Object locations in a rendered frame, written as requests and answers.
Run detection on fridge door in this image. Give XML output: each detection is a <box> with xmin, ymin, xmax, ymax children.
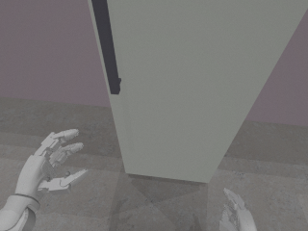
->
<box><xmin>88</xmin><ymin>0</ymin><xmax>308</xmax><ymax>184</ymax></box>

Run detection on left robot forearm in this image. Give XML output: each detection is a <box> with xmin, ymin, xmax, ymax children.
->
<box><xmin>0</xmin><ymin>193</ymin><xmax>40</xmax><ymax>231</ymax></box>

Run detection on robot left hand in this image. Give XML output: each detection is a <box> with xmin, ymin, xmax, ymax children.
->
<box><xmin>14</xmin><ymin>129</ymin><xmax>90</xmax><ymax>201</ymax></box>

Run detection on robot right hand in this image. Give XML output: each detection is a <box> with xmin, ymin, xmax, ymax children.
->
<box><xmin>219</xmin><ymin>188</ymin><xmax>257</xmax><ymax>231</ymax></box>

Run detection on handle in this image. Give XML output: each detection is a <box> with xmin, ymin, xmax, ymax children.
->
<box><xmin>91</xmin><ymin>0</ymin><xmax>121</xmax><ymax>95</ymax></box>

